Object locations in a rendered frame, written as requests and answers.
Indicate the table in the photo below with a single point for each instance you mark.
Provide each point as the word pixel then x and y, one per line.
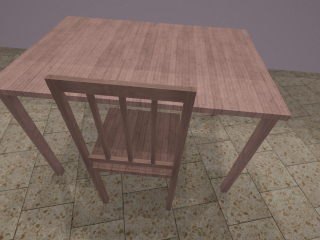
pixel 221 63

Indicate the chair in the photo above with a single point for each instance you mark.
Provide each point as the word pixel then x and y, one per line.
pixel 132 142

